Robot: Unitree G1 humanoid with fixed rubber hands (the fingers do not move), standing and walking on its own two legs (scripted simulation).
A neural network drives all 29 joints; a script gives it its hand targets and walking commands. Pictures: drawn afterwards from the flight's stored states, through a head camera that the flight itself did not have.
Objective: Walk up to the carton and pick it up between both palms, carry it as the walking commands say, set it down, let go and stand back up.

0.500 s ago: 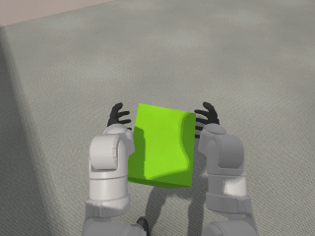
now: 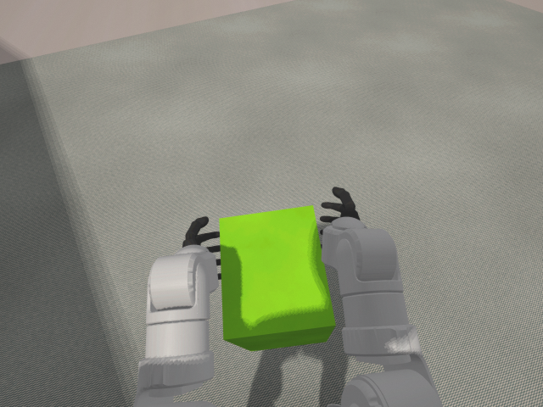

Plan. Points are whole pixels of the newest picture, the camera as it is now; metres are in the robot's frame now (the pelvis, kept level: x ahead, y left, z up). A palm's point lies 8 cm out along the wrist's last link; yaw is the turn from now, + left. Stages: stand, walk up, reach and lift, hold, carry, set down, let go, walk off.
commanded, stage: carry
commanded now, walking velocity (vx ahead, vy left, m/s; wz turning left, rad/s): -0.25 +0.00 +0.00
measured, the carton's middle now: (278, 286) +0.33 +0.01 -0.03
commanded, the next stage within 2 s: none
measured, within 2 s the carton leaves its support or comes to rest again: neither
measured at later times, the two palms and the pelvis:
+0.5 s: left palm out of the picture +0.09 +0.04 +0.07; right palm out of the picture +0.08 -0.18 +0.09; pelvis -0.23 -0.03 +0.00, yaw -1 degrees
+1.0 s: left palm out of the picture -0.15 +0.13 +0.11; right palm out of the picture -0.12 -0.09 +0.11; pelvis -0.47 +0.00 +0.00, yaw -1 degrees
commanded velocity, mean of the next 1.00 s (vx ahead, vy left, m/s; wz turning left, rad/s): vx -0.25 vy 0.00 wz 0.00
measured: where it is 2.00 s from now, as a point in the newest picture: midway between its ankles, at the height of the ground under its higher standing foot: outside the picture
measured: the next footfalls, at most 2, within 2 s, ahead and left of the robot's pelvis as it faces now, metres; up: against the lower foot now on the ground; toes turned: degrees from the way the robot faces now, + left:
right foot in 0.26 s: -0.10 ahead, -0.14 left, +0.00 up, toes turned -5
left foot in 0.66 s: -0.32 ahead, +0.11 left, +0.00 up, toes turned +3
